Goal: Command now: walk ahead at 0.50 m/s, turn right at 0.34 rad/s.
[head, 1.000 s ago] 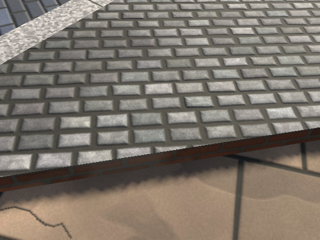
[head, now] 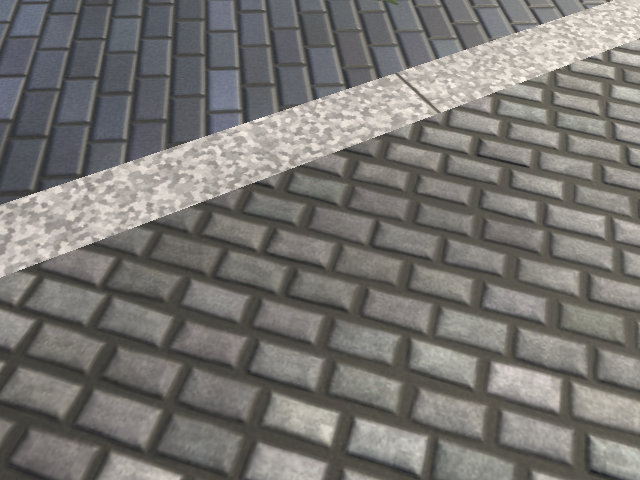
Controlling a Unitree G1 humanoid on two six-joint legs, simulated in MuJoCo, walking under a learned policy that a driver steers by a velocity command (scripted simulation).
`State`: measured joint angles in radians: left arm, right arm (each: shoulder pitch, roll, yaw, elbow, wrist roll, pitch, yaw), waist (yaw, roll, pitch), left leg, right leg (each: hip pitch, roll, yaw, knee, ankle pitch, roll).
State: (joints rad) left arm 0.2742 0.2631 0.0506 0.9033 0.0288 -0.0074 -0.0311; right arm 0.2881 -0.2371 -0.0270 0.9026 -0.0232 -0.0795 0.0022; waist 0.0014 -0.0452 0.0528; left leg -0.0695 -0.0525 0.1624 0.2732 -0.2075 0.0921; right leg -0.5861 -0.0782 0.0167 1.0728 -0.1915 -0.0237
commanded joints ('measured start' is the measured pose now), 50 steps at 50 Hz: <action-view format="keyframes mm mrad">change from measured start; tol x32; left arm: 1 -10 16 7 -43 8 7 -2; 12 -516 -126 -74 -353 -3 13 55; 18 112 38 -22 -220 -17 17 -1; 50 -64 141 5 -248 -30 -117 23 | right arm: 1 69 -100 -23 -19 -4 -19 -14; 13 290 -40 24 147 -24 -25 -35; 38 -495 -42 20 -425 38 -40 20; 50 -87 -119 -44 -273 22 -22 8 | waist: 1 -15 151 -27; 13 -2 54 194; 21 105 24 -516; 24 -22 150 -67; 44 -20 -110 -188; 47 -41 367 -477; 50 -36 -8 -84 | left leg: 1 72 297 -110 -117 377 63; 13 109 295 37 -208 288 11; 18 59 327 92 517 1789 28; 20 -496 -53 -60 1402 -57 -115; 26 -710 98 -305 1625 -91 -7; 36 -674 22 -126 393 245 -110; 43 -432 -43 -108 156 221 4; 47 577 441 -911 160 157 383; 50 102 286 -767 -69 -130 235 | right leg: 1 -122 -10 -33 124 44 9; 7 -804 28 33 870 -317 -75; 11 -921 49 -71 795 -390 -114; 17 175 207 -309 111 -174 -164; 20 697 -148 888 -606 -130 -414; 30 61 123 249 -744 240 -156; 44 725 -22 246 -464 1050 -23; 45 586 -16 234 -263 994 -26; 47 -58 199 155 317 -375 54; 50 -186 85 139 333 -132 2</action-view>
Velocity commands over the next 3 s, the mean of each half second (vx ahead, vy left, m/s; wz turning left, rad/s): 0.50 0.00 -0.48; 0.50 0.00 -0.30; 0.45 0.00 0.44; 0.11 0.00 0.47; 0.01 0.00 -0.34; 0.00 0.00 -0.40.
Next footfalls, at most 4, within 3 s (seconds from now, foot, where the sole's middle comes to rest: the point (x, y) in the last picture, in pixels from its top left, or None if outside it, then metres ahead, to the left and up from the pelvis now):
0.36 right None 0.42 -0.13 -0.66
0.90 left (402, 324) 0.78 -0.18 -0.66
1.40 right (496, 253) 0.99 -0.43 -0.66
1.86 left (387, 228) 1.06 -0.17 -0.66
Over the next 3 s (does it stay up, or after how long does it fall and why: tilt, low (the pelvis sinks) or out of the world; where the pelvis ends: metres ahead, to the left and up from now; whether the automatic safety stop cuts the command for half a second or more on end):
stays up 0.98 -0.27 0.11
